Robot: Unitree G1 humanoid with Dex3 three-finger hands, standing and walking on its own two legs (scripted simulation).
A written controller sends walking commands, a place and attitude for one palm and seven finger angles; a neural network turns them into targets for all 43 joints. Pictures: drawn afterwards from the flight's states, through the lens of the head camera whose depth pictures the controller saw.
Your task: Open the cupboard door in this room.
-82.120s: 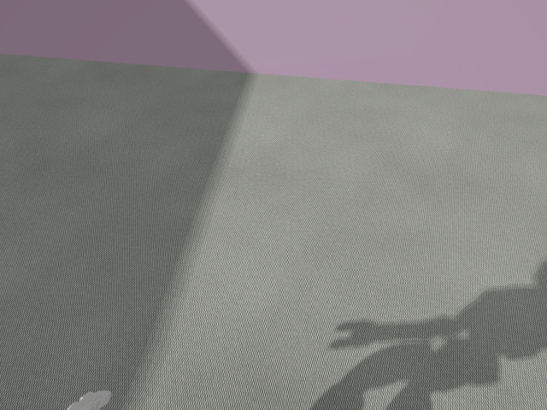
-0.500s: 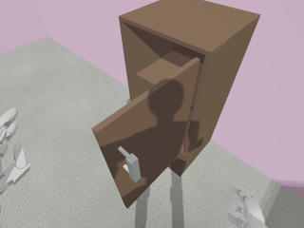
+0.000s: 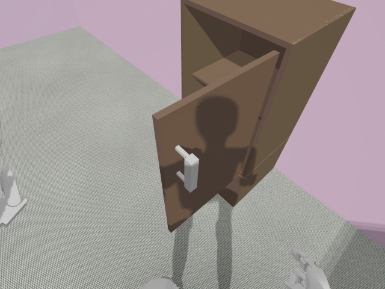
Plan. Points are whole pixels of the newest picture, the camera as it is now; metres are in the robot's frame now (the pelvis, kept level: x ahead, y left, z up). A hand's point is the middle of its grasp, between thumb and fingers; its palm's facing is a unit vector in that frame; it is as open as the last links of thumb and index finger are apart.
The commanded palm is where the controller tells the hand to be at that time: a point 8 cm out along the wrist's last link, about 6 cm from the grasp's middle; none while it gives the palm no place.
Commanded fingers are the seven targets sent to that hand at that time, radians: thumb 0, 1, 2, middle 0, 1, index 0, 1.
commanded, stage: step back with the hand held close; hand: left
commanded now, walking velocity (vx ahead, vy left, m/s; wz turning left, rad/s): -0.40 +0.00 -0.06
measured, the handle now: (185, 168) +0.38 +0.05 +0.00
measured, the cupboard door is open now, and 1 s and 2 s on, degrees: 89 89 89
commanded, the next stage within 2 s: stop stepping back and stand still in 0.36 s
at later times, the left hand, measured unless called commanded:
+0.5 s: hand (20, 246) +0.14 +0.22 +0.19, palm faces +0.25 -0.86 -0.45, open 7.5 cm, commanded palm +0.08 +0.28 +0.19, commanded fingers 0.00 0.90 0.90 -0.20 -0.30 -0.20 -0.30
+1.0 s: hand out of the picture +0.11 +0.25 +0.18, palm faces +0.34 -0.83 -0.44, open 7.5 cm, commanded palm +0.04 +0.30 +0.19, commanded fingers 0.00 0.90 0.90 -0.20 -0.30 -0.20 -0.30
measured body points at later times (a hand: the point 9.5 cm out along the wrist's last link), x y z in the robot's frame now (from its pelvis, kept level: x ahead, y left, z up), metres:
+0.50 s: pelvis -0.10 +0.00 +0.00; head -0.07 +0.02 +0.45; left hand +0.12 +0.27 +0.21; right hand +0.07 -0.23 -0.08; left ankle +0.07 +0.09 -0.72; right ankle -0.21 -0.10 -0.72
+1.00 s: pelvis -0.13 +0.01 +0.01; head -0.12 +0.02 +0.46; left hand +0.08 +0.30 +0.21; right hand +0.01 -0.23 -0.08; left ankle +0.04 +0.09 -0.72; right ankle -0.19 -0.08 -0.72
